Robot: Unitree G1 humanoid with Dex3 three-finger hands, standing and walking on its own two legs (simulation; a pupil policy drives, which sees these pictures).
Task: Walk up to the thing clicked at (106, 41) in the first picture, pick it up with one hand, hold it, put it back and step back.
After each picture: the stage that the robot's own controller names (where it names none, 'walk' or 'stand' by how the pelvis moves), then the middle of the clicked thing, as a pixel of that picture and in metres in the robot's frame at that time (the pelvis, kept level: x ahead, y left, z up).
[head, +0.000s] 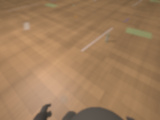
stand; (107, 37) +1.82 -0.45 -0.66
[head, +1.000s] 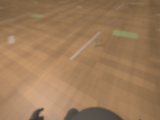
walk; (95, 42) +1.72 -0.03 -0.63
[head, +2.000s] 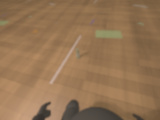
walk; (77, 53) +1.14 +0.28 -0.65
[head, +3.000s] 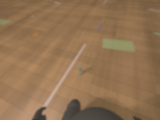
walk; (79, 70) +0.73 +0.19 -0.65
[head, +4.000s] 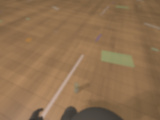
walk; (76, 88) +0.48 +0.13 -0.64
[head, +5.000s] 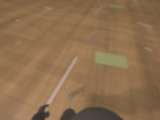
stand; (69, 94) +0.39 +0.20 -0.65
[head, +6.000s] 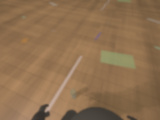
stand; (73, 94) +0.36 +0.16 -0.66
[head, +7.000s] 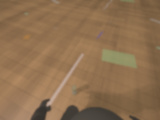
stand; (74, 90) +0.40 +0.14 -0.64
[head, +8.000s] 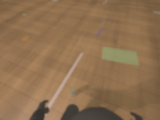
stand; (73, 92) +0.35 +0.18 -0.64
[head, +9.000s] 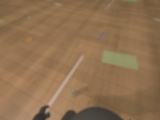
stand; (73, 92) +0.37 +0.19 -0.65
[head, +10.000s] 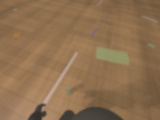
walk; (68, 90) +0.37 +0.19 -0.64
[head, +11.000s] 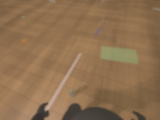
rise first; (71, 92) +0.33 +0.23 -0.63
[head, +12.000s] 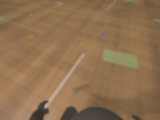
stand; (73, 89) +0.43 +0.16 -0.64
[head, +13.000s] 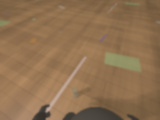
stand; (75, 92) +0.40 +0.16 -0.65
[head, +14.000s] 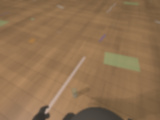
stand; (74, 93) +0.39 +0.16 -0.66
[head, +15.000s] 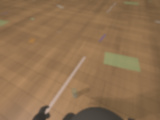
stand; (74, 93) +0.39 +0.16 -0.66
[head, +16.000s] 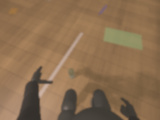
go down; (71, 74) +0.44 +0.15 -0.50
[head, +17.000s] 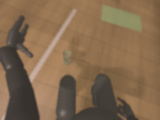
go down; (66, 58) +0.50 +0.14 -0.29
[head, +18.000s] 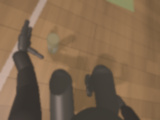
close in; (52, 45) +0.50 +0.17 -0.20
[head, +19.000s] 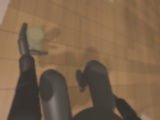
close; (35, 42) +0.49 +0.19 -0.18
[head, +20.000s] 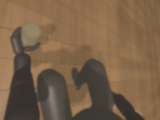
lift; (29, 39) +0.49 +0.20 -0.19
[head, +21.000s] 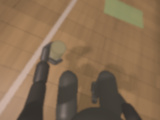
lift; (56, 54) +0.40 +0.22 -0.07
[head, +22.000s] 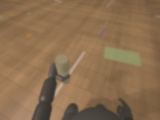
hold; (63, 71) +0.31 +0.17 +0.07
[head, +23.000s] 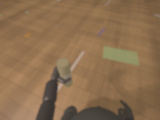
hold; (65, 74) +0.31 +0.16 +0.03
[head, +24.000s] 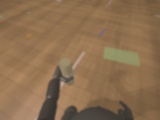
crouch; (68, 73) +0.32 +0.15 +0.03
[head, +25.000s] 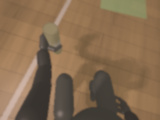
crouch; (54, 42) +0.51 +0.16 -0.05
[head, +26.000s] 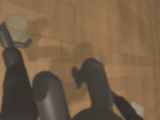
lower; (20, 35) +0.50 +0.22 -0.19
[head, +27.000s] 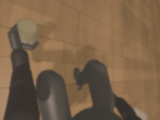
lower; (28, 38) +0.49 +0.21 -0.18
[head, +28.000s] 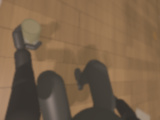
lower; (31, 38) +0.49 +0.20 -0.18
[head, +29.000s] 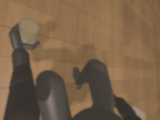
lower; (29, 38) +0.49 +0.20 -0.19
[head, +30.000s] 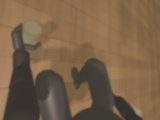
loosen; (30, 38) +0.49 +0.18 -0.20
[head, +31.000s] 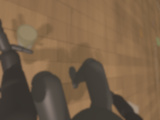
withdraw; (26, 41) +0.48 +0.19 -0.20
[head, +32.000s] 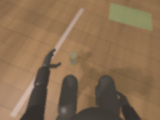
walk; (73, 59) +0.49 +0.11 -0.32
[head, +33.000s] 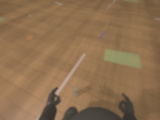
stand; (75, 91) +0.39 +0.13 -0.59
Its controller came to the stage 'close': yes
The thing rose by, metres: 0.69
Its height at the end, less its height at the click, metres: +0.00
